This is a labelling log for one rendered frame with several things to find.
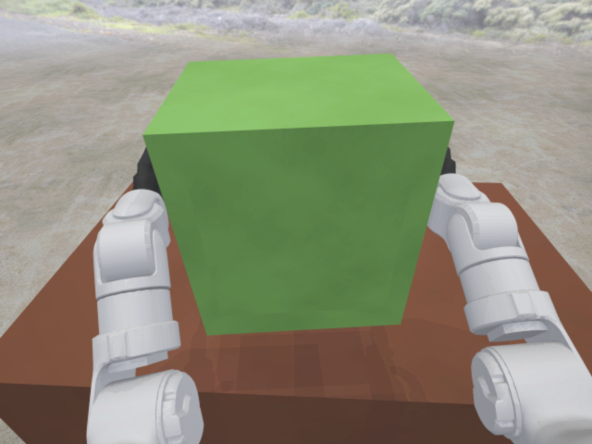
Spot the right robot upper arm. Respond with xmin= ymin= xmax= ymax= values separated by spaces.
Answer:
xmin=472 ymin=340 xmax=592 ymax=444

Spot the robot right forearm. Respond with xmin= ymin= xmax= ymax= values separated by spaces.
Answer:
xmin=427 ymin=173 xmax=592 ymax=383

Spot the robot left forearm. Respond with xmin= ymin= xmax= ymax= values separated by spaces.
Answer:
xmin=87 ymin=189 xmax=181 ymax=444

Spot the right robot hand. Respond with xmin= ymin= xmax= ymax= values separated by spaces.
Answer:
xmin=440 ymin=146 xmax=456 ymax=176

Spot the carton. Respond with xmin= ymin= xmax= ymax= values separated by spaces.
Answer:
xmin=142 ymin=54 xmax=455 ymax=336

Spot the pedestal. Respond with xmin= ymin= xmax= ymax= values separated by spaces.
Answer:
xmin=0 ymin=182 xmax=592 ymax=444

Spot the left robot hand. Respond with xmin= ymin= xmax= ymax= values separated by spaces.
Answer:
xmin=132 ymin=148 xmax=164 ymax=201

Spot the left robot upper arm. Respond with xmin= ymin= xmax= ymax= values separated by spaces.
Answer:
xmin=88 ymin=369 xmax=204 ymax=444

